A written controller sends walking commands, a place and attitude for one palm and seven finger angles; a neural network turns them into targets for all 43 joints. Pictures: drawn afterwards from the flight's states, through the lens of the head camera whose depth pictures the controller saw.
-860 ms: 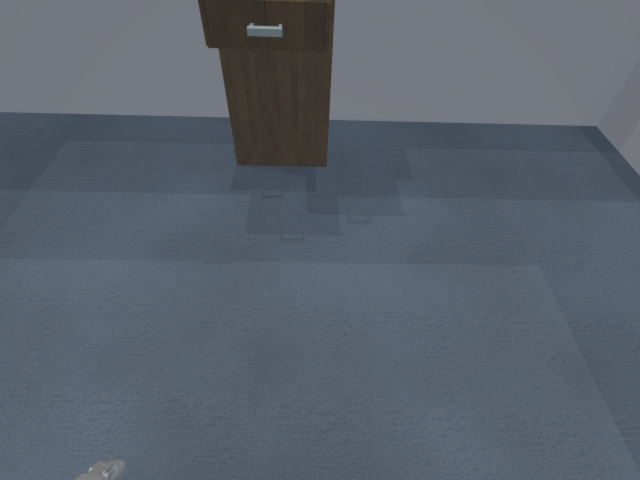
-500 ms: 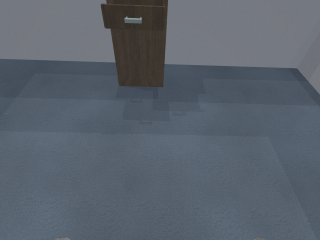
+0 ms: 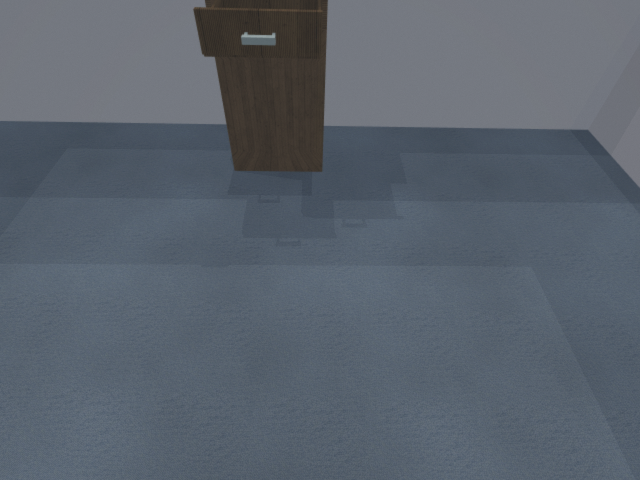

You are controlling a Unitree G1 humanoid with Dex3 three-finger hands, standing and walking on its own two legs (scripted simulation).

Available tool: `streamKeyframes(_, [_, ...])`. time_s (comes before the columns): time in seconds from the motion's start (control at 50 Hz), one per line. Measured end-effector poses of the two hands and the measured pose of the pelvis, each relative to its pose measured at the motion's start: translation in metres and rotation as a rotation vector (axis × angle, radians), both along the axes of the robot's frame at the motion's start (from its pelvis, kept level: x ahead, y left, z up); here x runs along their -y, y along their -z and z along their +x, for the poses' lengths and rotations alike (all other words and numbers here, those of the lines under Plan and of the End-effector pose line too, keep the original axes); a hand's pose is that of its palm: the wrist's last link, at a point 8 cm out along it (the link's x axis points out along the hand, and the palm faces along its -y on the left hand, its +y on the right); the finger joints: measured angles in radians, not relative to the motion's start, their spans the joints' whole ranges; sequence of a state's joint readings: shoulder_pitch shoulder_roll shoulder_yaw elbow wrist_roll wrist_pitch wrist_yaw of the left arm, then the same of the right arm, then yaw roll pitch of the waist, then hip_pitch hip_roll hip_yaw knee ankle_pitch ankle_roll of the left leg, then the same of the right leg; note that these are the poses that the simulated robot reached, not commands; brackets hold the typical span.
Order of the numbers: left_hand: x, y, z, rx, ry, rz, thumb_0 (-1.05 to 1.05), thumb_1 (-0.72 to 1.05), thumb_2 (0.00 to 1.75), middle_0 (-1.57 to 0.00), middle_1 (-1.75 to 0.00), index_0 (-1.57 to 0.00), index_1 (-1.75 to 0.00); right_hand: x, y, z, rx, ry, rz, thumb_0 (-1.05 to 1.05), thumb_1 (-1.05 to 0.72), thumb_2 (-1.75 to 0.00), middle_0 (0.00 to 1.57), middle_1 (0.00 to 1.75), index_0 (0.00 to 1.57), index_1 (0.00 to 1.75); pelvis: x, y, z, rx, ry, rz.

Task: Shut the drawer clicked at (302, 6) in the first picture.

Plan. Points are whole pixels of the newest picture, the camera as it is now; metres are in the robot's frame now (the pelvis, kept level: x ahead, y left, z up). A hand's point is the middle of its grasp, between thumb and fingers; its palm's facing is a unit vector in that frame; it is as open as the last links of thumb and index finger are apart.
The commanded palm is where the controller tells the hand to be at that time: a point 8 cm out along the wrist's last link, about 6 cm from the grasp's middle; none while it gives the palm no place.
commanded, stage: look at it before walking up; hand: left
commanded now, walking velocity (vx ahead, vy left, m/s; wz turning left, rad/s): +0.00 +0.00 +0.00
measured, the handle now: (259, 37) +1.38 +0.27 -0.01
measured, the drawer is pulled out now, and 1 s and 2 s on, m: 0.27 0.27 0.27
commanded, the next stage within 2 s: walk to a spot facing it in 0.58 s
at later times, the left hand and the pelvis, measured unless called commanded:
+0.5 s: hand out of the picture +0.07 +0.24 -0.16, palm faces -0.04 -0.94 -0.33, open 7.4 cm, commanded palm none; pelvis +0.00 +0.00 +0.00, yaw +0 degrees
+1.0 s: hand out of the picture +0.02 +0.21 -0.20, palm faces +0.04 -0.98 -0.17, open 7.4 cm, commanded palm none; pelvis +0.05 +0.02 -0.02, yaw +1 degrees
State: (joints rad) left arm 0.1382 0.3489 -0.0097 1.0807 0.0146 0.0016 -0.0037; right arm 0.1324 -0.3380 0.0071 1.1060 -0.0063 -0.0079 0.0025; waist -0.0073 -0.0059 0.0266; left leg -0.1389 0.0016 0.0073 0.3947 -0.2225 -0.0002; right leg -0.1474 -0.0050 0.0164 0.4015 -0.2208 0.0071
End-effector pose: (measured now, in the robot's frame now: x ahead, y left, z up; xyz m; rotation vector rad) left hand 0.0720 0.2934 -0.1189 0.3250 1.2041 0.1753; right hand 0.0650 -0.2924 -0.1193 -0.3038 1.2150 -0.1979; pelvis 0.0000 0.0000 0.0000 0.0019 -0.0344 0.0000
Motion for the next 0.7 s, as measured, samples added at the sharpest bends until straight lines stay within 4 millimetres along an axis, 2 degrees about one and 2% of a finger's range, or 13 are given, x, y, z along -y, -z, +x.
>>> streamKeyframes(0.28, [0.0065,0.0002,0.0005,0.007,0.006,-0.01,0.0,0.9,0.9,-0.2,-0.3,-0.2,-0.3,0.0001,-0.0004,0.0016,0.009,-0.003,0.006,0.01,-0.91,-0.9,0.2,0.3,0.21,0.3,0.0023,-0.0007,-0.0021,-0.002,0.002,0.001])
streamKeyframes(0.7, [0.0054,0.0001,-0.0066,-0.015,-0.007,-0.003,0.0,0.9,0.9,-0.2,-0.3,-0.2,-0.3,0.0035,-0.0018,0.0057,0.008,-0.007,0.002,0.01,-0.91,-0.9,0.2,0.3,0.2,0.3,0.0045,-0.0016,-0.0001,-0.001,0.001,0.0])
